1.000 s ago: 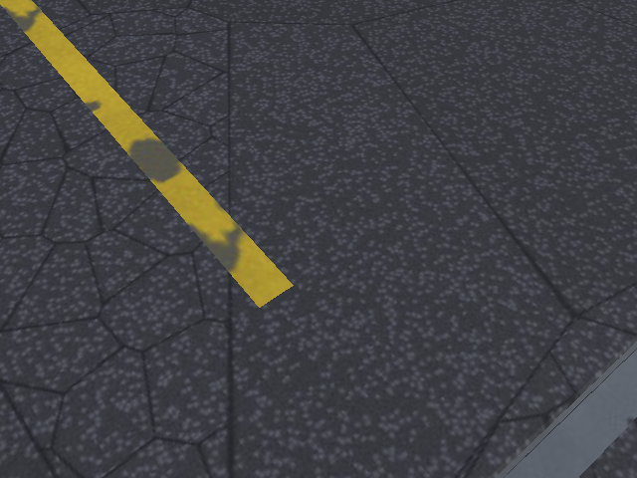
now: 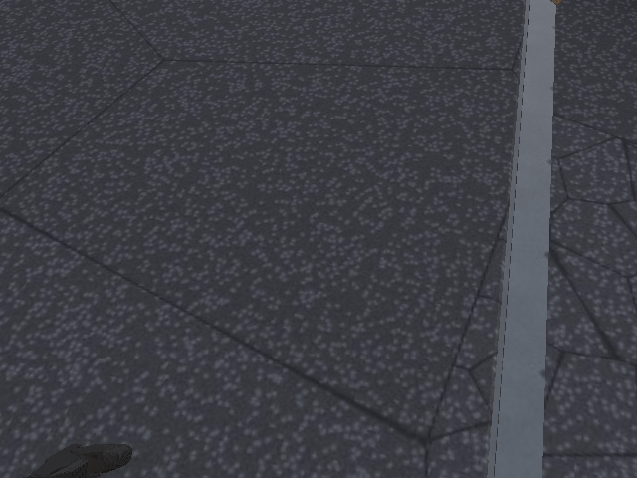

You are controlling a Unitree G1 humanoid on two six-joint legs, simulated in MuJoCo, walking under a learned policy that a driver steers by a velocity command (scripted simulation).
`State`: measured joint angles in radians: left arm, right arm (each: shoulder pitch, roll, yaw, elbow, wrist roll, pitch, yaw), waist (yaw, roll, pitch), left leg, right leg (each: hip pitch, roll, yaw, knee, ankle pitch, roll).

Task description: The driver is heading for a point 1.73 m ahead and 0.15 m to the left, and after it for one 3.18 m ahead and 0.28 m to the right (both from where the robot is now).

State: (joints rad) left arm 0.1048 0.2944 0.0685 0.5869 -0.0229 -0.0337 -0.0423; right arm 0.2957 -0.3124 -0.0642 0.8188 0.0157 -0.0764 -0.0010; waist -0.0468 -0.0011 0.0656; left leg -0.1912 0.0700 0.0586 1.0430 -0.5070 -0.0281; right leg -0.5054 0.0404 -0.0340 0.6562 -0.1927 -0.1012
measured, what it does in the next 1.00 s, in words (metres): walks ahead: left foot, then right foot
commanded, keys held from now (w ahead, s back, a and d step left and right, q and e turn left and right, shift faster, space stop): w+e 0.18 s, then w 0.82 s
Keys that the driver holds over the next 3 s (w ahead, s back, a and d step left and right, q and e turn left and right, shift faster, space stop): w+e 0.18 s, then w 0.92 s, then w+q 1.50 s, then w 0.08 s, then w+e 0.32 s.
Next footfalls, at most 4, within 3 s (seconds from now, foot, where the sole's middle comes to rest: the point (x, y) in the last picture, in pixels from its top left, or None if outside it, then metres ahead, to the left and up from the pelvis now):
0.42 left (276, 477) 0.43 0.10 -0.75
0.94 right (413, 363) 0.65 -0.19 -0.75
1.48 left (321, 243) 0.99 -0.01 -0.75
1.96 right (381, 157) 1.28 -0.19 -0.75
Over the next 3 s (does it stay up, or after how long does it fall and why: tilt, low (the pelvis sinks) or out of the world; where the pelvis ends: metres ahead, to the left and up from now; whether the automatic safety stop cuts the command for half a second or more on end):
stays up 1.60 0.16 0.01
